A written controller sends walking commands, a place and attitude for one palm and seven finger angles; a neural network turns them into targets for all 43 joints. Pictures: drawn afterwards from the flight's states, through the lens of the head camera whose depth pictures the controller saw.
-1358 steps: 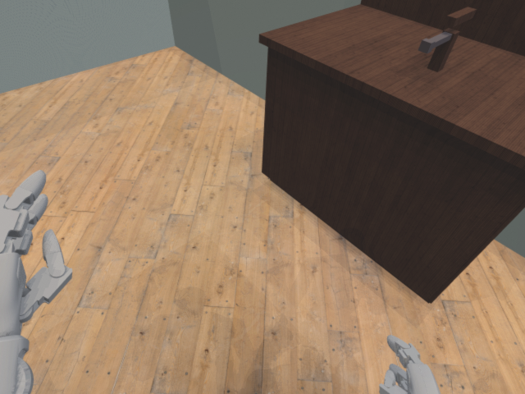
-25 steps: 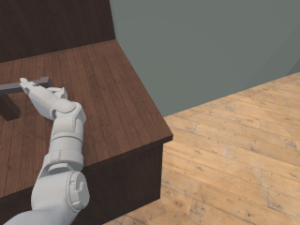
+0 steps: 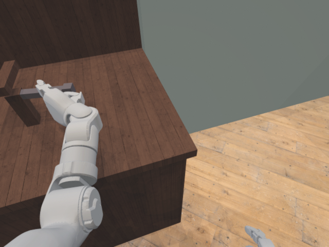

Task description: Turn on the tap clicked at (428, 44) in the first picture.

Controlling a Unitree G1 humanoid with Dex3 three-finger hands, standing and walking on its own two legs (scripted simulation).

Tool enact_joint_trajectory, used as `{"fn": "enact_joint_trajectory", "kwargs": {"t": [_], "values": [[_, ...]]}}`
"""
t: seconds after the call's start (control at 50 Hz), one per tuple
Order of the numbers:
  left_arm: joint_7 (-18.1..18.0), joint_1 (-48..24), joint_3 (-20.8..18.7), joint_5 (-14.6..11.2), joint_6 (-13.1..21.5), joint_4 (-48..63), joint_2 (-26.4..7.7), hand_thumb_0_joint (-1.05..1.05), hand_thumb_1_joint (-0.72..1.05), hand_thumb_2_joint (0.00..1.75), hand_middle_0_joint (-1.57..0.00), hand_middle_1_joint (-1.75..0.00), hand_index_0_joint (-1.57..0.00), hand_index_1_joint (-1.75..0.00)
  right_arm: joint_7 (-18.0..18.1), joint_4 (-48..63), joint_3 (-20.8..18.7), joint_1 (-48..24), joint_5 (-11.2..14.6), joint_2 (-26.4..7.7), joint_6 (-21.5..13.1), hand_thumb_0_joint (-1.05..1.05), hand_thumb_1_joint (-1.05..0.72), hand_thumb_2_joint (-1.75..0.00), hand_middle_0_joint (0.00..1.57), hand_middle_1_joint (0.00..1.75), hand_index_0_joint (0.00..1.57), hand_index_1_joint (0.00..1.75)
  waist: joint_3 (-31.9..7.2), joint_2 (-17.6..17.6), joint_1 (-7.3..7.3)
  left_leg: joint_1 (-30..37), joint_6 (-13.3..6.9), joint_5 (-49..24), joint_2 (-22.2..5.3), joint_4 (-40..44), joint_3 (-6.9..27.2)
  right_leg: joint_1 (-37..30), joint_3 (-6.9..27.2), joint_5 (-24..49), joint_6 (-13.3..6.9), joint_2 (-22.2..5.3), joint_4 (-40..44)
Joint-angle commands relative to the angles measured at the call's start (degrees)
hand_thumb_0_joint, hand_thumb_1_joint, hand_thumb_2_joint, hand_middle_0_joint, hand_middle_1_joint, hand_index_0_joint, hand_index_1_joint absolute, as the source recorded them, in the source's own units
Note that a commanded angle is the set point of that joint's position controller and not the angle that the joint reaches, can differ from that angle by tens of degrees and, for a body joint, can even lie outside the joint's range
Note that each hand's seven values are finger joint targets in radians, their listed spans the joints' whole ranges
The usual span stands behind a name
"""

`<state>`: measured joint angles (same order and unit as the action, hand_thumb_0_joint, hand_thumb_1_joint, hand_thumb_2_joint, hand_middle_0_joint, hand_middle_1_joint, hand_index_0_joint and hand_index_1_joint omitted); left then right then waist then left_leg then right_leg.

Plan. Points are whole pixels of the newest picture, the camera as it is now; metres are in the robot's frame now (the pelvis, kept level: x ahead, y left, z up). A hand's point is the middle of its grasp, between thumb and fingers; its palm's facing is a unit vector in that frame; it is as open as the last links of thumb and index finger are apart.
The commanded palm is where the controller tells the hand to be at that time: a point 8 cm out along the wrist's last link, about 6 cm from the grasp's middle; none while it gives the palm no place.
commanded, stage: lift the hand up off the lever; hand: left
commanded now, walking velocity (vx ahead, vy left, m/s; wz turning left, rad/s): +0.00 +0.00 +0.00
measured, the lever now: (68, 90) +0.48 +0.30 +0.14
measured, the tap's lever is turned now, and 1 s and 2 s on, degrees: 79 79 79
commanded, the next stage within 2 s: draw the hand back beside the body in 1.68 s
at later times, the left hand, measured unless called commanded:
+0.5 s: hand (78, 91) +0.43 +0.24 +0.18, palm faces +0.82 -0.57 -0.06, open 7.8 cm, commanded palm +0.38 +0.26 +0.19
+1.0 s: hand (71, 86) +0.42 +0.25 +0.20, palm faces +0.81 -0.58 -0.04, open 7.8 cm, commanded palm +0.37 +0.26 +0.21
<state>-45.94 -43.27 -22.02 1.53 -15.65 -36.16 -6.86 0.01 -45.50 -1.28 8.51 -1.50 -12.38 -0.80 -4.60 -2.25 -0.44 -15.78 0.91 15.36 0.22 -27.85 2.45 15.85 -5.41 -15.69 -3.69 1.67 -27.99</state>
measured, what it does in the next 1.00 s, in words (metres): stands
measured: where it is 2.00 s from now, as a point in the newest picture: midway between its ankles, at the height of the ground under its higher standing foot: outside the picture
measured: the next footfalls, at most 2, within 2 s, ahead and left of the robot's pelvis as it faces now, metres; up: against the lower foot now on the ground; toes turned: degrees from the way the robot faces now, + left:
none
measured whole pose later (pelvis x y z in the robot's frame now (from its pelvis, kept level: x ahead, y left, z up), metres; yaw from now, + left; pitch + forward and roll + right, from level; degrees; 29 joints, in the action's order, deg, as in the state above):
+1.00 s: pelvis +0.01 +0.00 +0.00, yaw +0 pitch +1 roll +0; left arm -43.2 -41.5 -21.1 -1.0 -23.5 -26.5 -7.7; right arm 0.7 -46.4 -1.0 7.8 0.1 -12.9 -0.5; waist -3.6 -2.7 -1.9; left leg -10.5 0.6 14.7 0.3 -23.9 1.9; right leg 10.8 -4.8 -15.0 -3.3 1.6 -24.3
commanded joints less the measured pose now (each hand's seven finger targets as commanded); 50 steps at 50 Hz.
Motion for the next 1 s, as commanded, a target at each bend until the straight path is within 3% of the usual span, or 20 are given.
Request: {"fn": "enact_joint_trajectory", "kwargs": {"t": [0.0,0.02,0.08,0.12,0.16,0.22,0.28,0.32,0.36,0.42,0.46,0.52,0.58,0.62,0.66,0.78,0.82,0.88,0.94,0.98], "values": [[-0.52,-28.85,2.78,2.25,3.41,14.99,-10.78,0.0,0.9,0.9,-0.15,-0.15,-0.15,-0.15,0.3,6.12,-2.38,-2.85,-0.09,-6.76,-2.04,0.0,-0.9,-0.9,0.2,0.3,0.2,0.3,-17.09,2.48,1.18,4.59,-1.74,-17.93,0.73,0.9,-2.9,-9.35,2.06,19.88,2.98,-2.58,2.67],[-0.32,-27.37,1.41,2.21,3.17,14.36,-12.43,0.0,0.9,0.9,-0.15,-0.15,-0.15,-0.15,0.51,5.73,-2.52,-2.64,-0.08,-6.96,-1.76,0.0,-0.9,-0.9,0.2,0.3,0.2,0.3,-16.29,2.73,0.7,4.35,-1.66,-17.98,0.71,1.23,-2.57,-9.41,1.85,19.33,2.83,-2.32,2.8],[-0.03,-27.61,2.64,1.69,2.32,14.55,-10.95,0.0,0.9,0.9,-0.15,-0.15,-0.15,-0.15,0.45,6.05,-2.33,-2.95,0.23,-6.88,-1.91,0.0,-0.9,-0.9,0.2,0.3,0.2,0.3,-15.86,2.66,0.97,3.97,-1.71,-17.49,0.76,1.37,-2.83,-9.67,2.09,19.53,2.98,-2.63,3.08],[0.06,-25.77,-0.36,1.58,1.84,13.61,-14.53,0.0,0.9,0.9,-0.15,-0.15,-0.15,-0.15,0.75,5.72,-2.52,-2.75,0.28,-7.28,-1.58,0.0,-0.9,-0.9,0.2,0.3,0.2,0.3,-15.36,3.41,0.03,3.57,-1.7,-17.32,0.75,2.2,-2.45,-10.49,1.82,18.6,2.83,-2.33,3.35],[0.08,-28.83,2.31,1.46,1.69,14.96,-11.72,0.0,0.9,0.9,-0.15,-0.15,-0.15,-0.15,0.65,5.87,-2.23,-3.01,0.38,-7.11,-1.99,0.0,-0.9,-0.9,0.2,0.3,0.2,0.3,-15.11,3.91,1.02,4.0,-1.95,-17.0,0.66,2.13,-2.9,-10.01,1.99,18.76,3.11,-2.65,3.78],[0.03,-26.23,-2.12,1.63,1.75,15.47,-17.39,0.0,0.9,0.9,-0.15,-0.15,-0.15,-0.15,0.97,5.59,-2.66,-2.68,0.28,-7.5,-1.73,0.0,-0.9,-0.9,0.2,0.3,0.2,0.3,-16.72,2.82,-0.37,4.01,-2.01,-17.78,0.71,2.35,-2.96,-12.16,2.34,20.39,3.18,-2.62,3.59],[0.39,-26.16,1.01,1.55,1.28,17.55,-13.48,0.0,0.9,0.9,-0.15,-0.15,-0.15,-0.15,0.53,6.13,-2.53,-2.39,0.37,-7.19,-2.14,0.0,-0.9,-0.9,0.2,0.3,0.2,0.3,-16.91,2.52,0.14,4.91,-1.96,-20.05,0.54,2.21,-3.3,-12.64,2.12,23.66,3.21,-2.79,3.16],[0.97,-23.1,-0.49,1.07,0.91,17.74,-15.17,0.0,0.9,0.9,-0.15,-0.15,-0.15,-0.15,0.74,6.04,-2.89,-2.47,0.55,-7.57,-1.93,0.0,-0.9,-0.9,0.2,0.3,0.2,0.3,-16.76,3.12,-0.56,5.08,-1.88,-20.3,0.56,2.77,-2.98,-13.38,1.77,22.7,2.94,-2.38,3.27],[1.41,-26.08,3.43,0.59,0.47,18.88,-10.89,0.0,0.9,0.9,-0.15,-0.15,-0.15,-0.15,0.57,6.01,-2.48,-3.16,0.9,-7.36,-2.51,0.0,-0.9,-0.9,0.2,0.3,0.2,0.3,-14.77,3.01,0.66,5.76,-1.98,-19.03,0.46,3.0,-3.09,-11.17,1.74,20.59,2.95,-2.41,4.04],[1.5,-25.81,0.24,0.17,-0.07,17.9,-14.93,0.0,0.9,0.9,-0.15,-0.15,-0.15,-0.15,1.01,5.52,-2.55,-3.49,0.97,-7.73,-2.54,0.0,-0.9,-0.9,0.2,0.3,0.2,0.3,-14.25,2.41,-0.13,5.67,-2.04,-17.12,0.65,3.8,-2.98,-11.45,2.0,17.72,2.94,-2.33,5.04],[1.36,-27.6,2.31,0.26,-0.26,18.96,-12.68,0.0,0.9,0.9,-0.15,-0.15,-0.15,-0.15,0.87,5.7,-2.26,-3.95,1.02,-7.29,-2.78,0.0,-0.9,-0.9,0.2,0.3,0.2,0.3,-14.65,2.64,0.26,5.84,-2.01,-17.36,0.65,3.63,-3.16,-11.46,2.05,18.26,2.99,-2.47,5.04],[1.19,-28.94,0.78,0.85,-0.73,17.16,-15.11,0.0,0.9,0.9,-0.15,-0.15,-0.15,-0.15,1.07,4.87,-2.25,-3.81,0.81,-7.51,-2.57,0.0,-0.9,-0.9,0.2,0.3,0.2,0.3,-13.93,2.7,0.19,5.68,-1.91,-16.72,0.67,3.92,-2.9,-11.14,1.96,17.06,2.88,-2.34,5.41],[0.94,-29.13,2.23,0.88,-0.55,18.77,-12.99,0.0,0.9,0.9,-0.15,-0.15,-0.15,-0.15,0.68,5.63,-2.27,-3.86,0.74,-7.13,-2.93,0.0,-0.9,-0.9,0.2,0.3,0.2,0.3,-16.01,1.95,0.1,6.91,-1.71,-18.99,0.6,3.42,-3.15,-11.73,1.91,19.53,2.76,-2.3,4.59],[1.25,-25.87,-0.35,0.6,-0.66,19.6,-15.67,0.0,0.9,0.9,-0.15,-0.15,-0.15,-0.15,0.85,5.96,-2.55,-4.0,0.7,-7.34,-2.2,0.0,-0.9,-0.9,0.2,0.3,0.2,0.3,-17.78,1.38,-1.01,7.72,-1.42,-22.19,0.59,3.24,-3.12,-13.8,1.76,23.1,2.69,-2.3,3.75],[1.64,-25.54,2.17,0.29,-1.56,20.06,-12.52,0.0,0.9,0.9,-0.15,-0.15,-0.15,-0.15,0.64,6.43,-2.2,-4.54,1.04,-7.08,-2.09,0.0,-0.9,-0.9,0.2,0.3,0.2,0.3,-16.72,2.81,-0.46,7.42,-1.46,-22.34,0.4,3.47,-3.29,-13.73,1.63,24.04,2.88,-2.56,3.82],[2.16,-25.18,2.0,-0.71,-3.13,22.16,-12.47,0.0,0.9,0.9,-0.15,-0.15,-0.15,-0.15,0.89,6.92,-1.84,-5.91,1.5,-6.93,-1.84,0.0,-0.9,-0.9,0.2,0.3,0.2,0.3,-15.46,4.13,-0.8,7.65,-1.48,-22.12,0.45,3.99,-3.25,-14.38,1.83,24.87,3.15,-2.76,4.54],[2.48,-24.46,0.61,-0.61,-3.78,20.82,-14.5,0.0,0.9,0.9,-0.15,-0.15,-0.15,-0.15,1.16,6.34,-1.8,-6.14,1.6,-7.16,-1.35,0.0,-0.9,-0.9,0.2,0.3,0.2,0.3,-14.18,4.02,-1.1,7.35,-1.41,-21.46,0.51,4.53,-3.08,-14.16,1.6,23.22,2.99,-2.57,5.02],[2.5,-27.65,3.8,-0.41,-4.07,22.89,-11.37,0.0,0.9,0.9,-0.15,-0.15,-0.15,-0.15,0.85,6.54,-1.61,-7.05,1.72,-6.77,-2.03,0.0,-0.9,-0.9,0.2,0.3,0.2,0.3,-13.87,2.31,-0.31,8.36,-1.4,-20.76,0.39,4.34,-3.15,-12.6,1.75,21.19,2.72,-2.51,5.42],[2.58,-27.7,2.93,-0.62,-3.96,23.88,-12.6,0.0,0.9,0.9,-0.15,-0.15,-0.15,-0.15,1.01,6.54,-1.77,-7.0,1.67,-6.84,-2.03,0.0,-0.9,-0.9,0.2,0.3,0.2,0.3,-15.38,1.43,-0.68,9.22,-1.11,-21.79,0.34,4.33,-3.0,-13.0,1.75,21.18,2.53,-2.41,5.25],[2.63,-27.85,5.09,-0.72,-4.65,24.29,-9.77,0.0,0.9,0.9,-0.15,-0.15,-0.15,-0.15,0.78,6.51,-1.67,-7.44,1.62,-6.67,-2.22,0.0,-0.9,-0.9,0.2,0.3,0.2,0.3,-15.03,1.58,-0.47,9.45,-0.87,-22.44,0.43,4.28,-3.01,-12.95,1.56,21.89,2.46,-2.29,5.08]]}}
